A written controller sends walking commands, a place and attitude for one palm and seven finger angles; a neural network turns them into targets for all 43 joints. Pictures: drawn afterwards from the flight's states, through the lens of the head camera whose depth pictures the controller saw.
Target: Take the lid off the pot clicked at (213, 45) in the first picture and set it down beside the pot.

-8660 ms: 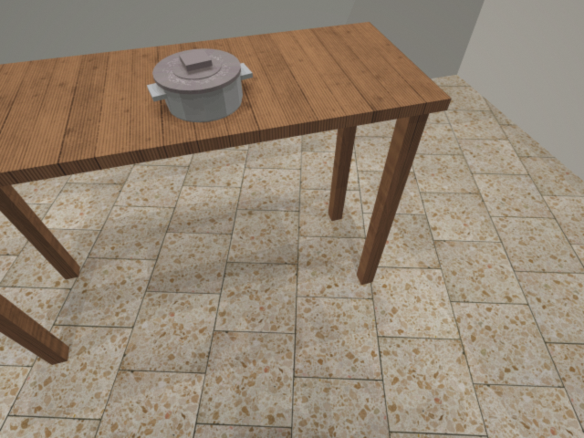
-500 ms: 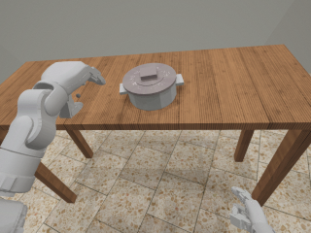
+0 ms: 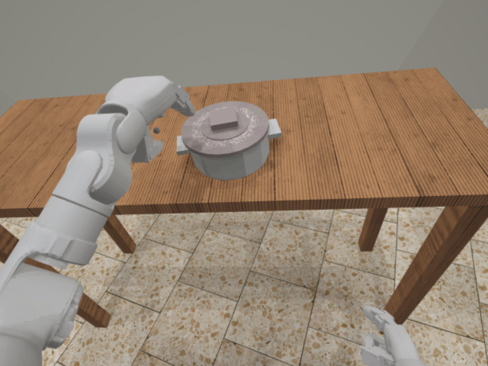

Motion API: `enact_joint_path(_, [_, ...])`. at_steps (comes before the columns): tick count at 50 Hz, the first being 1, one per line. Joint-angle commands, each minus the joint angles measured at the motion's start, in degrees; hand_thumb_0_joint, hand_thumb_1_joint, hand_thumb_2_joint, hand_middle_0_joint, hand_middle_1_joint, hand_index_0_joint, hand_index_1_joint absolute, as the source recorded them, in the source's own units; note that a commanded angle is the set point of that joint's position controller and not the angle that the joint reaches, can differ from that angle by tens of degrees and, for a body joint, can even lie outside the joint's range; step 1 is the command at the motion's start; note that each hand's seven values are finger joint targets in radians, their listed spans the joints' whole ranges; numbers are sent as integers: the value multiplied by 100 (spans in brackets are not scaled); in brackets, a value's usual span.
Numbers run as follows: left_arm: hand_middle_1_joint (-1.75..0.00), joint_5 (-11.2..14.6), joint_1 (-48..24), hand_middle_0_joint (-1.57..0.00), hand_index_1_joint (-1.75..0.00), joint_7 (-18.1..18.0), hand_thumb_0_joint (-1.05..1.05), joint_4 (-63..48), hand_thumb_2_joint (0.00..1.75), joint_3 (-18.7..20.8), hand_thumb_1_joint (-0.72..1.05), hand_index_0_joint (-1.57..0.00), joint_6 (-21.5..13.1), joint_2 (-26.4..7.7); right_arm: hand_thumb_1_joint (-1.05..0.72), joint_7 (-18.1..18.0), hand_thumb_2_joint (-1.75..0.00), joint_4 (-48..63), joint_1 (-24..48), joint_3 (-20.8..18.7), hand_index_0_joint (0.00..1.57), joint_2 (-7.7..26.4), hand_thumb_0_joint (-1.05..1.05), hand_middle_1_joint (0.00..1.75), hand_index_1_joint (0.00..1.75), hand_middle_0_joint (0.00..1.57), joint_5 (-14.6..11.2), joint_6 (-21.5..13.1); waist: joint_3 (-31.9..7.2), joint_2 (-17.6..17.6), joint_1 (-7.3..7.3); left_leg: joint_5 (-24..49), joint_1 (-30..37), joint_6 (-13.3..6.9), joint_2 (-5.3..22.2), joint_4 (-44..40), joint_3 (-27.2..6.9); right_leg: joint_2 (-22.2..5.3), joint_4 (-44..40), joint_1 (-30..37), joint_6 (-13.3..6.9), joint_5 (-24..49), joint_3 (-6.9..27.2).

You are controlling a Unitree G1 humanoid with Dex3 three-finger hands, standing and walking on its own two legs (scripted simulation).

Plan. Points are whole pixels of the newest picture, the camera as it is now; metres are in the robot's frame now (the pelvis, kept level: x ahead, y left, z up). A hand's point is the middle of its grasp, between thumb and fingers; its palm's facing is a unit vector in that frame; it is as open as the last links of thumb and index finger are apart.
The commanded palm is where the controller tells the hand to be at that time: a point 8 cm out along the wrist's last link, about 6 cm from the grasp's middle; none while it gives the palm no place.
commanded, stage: move the open hand above the knob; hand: left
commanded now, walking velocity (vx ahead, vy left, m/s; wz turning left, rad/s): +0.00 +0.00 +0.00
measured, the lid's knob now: (223, 118) +0.52 +0.07 +0.15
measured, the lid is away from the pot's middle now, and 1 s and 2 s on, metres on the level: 0.00 0.00 0.00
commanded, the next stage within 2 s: lower the open fingers around the knob in 1.62 s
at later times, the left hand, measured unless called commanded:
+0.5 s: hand (192, 107) +0.45 +0.10 +0.23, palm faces -0.10 -0.02 -0.99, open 10.0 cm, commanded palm +0.43 +0.11 +0.29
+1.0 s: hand (216, 90) +0.50 +0.07 +0.23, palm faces -0.21 -0.04 -0.98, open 10.0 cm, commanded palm +0.48 +0.08 +0.29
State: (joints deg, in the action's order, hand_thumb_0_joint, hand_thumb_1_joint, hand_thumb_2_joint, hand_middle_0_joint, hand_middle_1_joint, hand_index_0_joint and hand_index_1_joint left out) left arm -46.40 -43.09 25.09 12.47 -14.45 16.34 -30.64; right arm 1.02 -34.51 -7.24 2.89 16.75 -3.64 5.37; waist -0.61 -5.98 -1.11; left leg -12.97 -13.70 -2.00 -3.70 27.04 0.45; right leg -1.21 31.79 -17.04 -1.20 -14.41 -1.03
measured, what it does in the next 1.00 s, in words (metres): stands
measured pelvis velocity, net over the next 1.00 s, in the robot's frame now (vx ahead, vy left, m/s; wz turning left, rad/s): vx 0.03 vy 0.01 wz -0.02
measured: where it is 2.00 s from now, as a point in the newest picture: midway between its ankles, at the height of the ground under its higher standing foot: outside the picture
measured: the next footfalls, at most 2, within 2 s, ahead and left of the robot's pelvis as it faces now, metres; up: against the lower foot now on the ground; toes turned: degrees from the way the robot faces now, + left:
none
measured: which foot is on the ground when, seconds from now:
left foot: down 0.00-1.00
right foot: down 0.00-1.00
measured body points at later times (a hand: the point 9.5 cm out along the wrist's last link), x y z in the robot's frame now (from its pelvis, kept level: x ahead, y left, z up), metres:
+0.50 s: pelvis +0.02 +0.01 +0.00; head +0.02 -0.04 +0.45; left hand +0.45 +0.10 +0.28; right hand +0.19 -0.22 -0.12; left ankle +0.02 +0.10 -0.74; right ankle +0.03 -0.10 -0.74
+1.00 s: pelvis +0.03 +0.01 +0.01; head +0.04 -0.04 +0.45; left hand +0.51 +0.07 +0.28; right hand +0.13 -0.24 -0.13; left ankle +0.02 +0.10 -0.74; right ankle +0.03 -0.10 -0.74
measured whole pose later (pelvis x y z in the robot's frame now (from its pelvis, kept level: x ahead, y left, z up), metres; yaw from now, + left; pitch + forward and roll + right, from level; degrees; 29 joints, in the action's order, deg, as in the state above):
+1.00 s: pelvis +0.03 +0.01 +0.01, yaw -1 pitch +4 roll +2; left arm -49.3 -71.0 22.5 51.1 -20.1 21.4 -17.1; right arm -0.3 -39.6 -13.0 2.6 16.1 -2.9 5.9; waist -3.0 -4.6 3.3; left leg -12.3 -13.7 -2.6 -3.7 21.8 1.5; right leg -1.0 27.6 -17.9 -0.7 -13.8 0.2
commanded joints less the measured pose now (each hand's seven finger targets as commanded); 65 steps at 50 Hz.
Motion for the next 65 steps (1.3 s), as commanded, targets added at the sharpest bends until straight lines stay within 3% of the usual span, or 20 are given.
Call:
enact_joint_path(1, [-8,-180,-2825,-88,-8,-300,0,-655,172,738,-39,-88,101,-1053,-90,49,-90,882,890,-175,20,420,0,30,30,20,-44,-244,-1858,784,-61,1115,276,-103,-2,-329,-90,67,-361,980,-57,1197,44])
enact_joint_path(9, [-8,-268,-3552,-88,-8,-429,0,-330,172,456,-39,-88,195,-779,-90,40,-90,831,869,-160,20,363,0,30,30,20,-50,-188,-2045,816,17,1187,391,-115,-3,-324,-99,90,-348,973,-87,1244,30])
enact_joint_path(12, [-8,-255,-3613,-88,-8,-478,0,17,172,730,-39,-88,243,-1059,-90,42,-90,768,754,-179,20,444,0,30,30,20,-47,-141,-2085,1012,12,1157,271,-104,14,-329,-85,82,-369,1090,-76,1328,69])
enact_joint_path(14, [-8,-282,-3912,-88,-8,-462,0,-18,172,271,-39,-88,266,-535,-90,50,-90,782,816,-155,20,335,0,30,30,20,-48,-160,-2177,825,54,1341,429,-112,-15,-337,-96,82,-345,1061,-93,1457,34])
enact_joint_path(21, [-8,-355,-4303,-88,-8,-449,0,668,172,31,-39,-88,450,-244,-90,71,-90,659,737,-133,20,377,0,30,30,20,-55,-39,-2030,949,145,1407,397,-101,-3,-402,-67,96,-397,971,-92,1626,8])
enact_joint_path(23, [-8,-347,-4589,-88,-8,-476,0,498,172,46,-39,-88,395,-284,-90,71,-90,738,770,-137,20,361,0,30,30,20,-34,-81,-2342,829,125,1457,484,-123,-33,-395,-85,98,-385,1115,-110,1662,43])
enact_joint_path(29, [-8,-373,-5036,-88,-8,-560,0,1612,172,-208,-39,-88,493,137,-90,4,-90,510,522,-143,20,342,0,30,30,20,-44,-65,-1985,1124,259,1160,378,-120,-17,-509,-82,116,-500,868,-97,1429,8])
enact_joint_path(32, [-8,-367,-5360,-88,-8,-640,0,1643,172,148,-39,-88,442,-251,-90,-23,-90,484,398,-173,20,397,0,30,30,20,-2,-107,-2485,1083,199,1413,425,-134,-40,-489,-85,95,-460,1225,-102,1780,100])
enact_joint_path(36, [-8,-469,-5646,-88,-8,-639,0,2494,172,-289,-39,-88,532,246,-90,-75,-90,336,268,-128,20,370,0,30,30,20,-18,-104,-2174,1161,339,1294,318,-136,-41,-579,-41,104,-515,1015,-72,1749,68])
enact_joint_path(39, [-8,-435,-6016,-88,-8,-638,0,2672,172,-137,-39,-88,502,100,-90,-120,-90,299,158,-148,20,381,0,30,30,20,9,-174,-2409,1186,361,1339,357,-175,-77,-567,-41,102,-528,1169,-57,1915,127])
enact_joint_path(42, [-8,-482,-5761,-88,-8,-604,0,2918,172,187,-39,-88,493,-218,-90,-124,-90,270,-32,-198,20,440,0,30,30,20,59,-195,-2716,1246,280,1620,321,-198,-75,-531,-32,86,-488,1468,-57,2282,159])
enact_joint_path(45, [-8,-553,-5813,-88,-8,-527,0,3227,172,-200,-39,-88,539,204,-90,-131,-90,243,4,-170,20,406,0,30,30,20,31,-178,-2241,1228,358,1488,263,-205,-70,-599,32,94,-548,1175,-44,2158,123])
enact_joint_path(47, [-8,-401,-5923,-88,-8,-488,0,2881,172,-257,-39,-88,462,354,-90,-121,-90,305,-47,-224,20,422,0,30,30,20,30,-215,-2469,1212,377,1632,452,-229,-84,-572,-26,113,-561,1219,-54,2255,109])
enact_joint_path(48, [-8,-450,-6025,-88,-8,-488,0,2715,172,73,-39,-88,413,-49,-90,-128,-90,339,-10,-212,20,412,0,30,30,20,57,-258,-2712,1200,293,1692,511,-245,-85,-560,-14,100,-532,1388,-42,2329,158])
enact_joint_path(52, [-8,-425,-5904,-88,-8,-533,0,3023,172,-88,-39,-88,384,138,-90,-145,-90,222,-159,-242,20,452,0,30,30,20,43,-266,-2371,1177,367,1684,474,-249,-66,-586,-1,118,-610,1168,-58,2265,109])
enact_joint_path(53, [-8,-500,-5991,-88,-8,-556,0,2950,172,143,-39,-88,357,-141,-90,-148,-90,243,-122,-202,20,422,0,30,30,20,59,-295,-2513,1293,290,1673,446,-247,-71,-611,4,113,-576,1308,-42,2265,133])
enact_joint_path(56, [-8,-541,-6184,-88,-8,-586,0,2899,172,-234,-39,-88,342,237,-90,-151,-90,229,-91,-200,20,373,0,30,30,20,36,-327,-2533,1119,355,1711,592,-247,-64,-592,7,118,-565,1132,-49,2204,137])
enact_joint_path(58, [-8,-500,-6106,-88,-8,-626,0,2792,172,-8,-39,-88,302,36,-90,-128,-90,252,-56,-224,20,380,0,30,30,20,49,-348,-2693,1169,316,1769,660,-241,-46,-569,-5,115,-561,1201,-54,2223,142])
enact_joint_path(60, [-8,-500,-6089,-88,-8,-614,0,2889,172,-372,-39,-88,358,450,-90,-106,-90,232,-45,-212,20,353,0,30,30,20,25,-335,-2545,1076,368,1831,704,-228,-44,-576,-24,134,-556,1008,-70,2171,97])
enact_joint_path(65, [-8,-504,-6076,-88,-8,-654,0,2827,172,-231,-39,-88,448,314,-90,-86,-90,218,27,-192,20,357,0,30,30,20,36,-308,-2531,1121,331,1904,723,-209,-31,-581,-31,139,-561,1035,-84,2199,82])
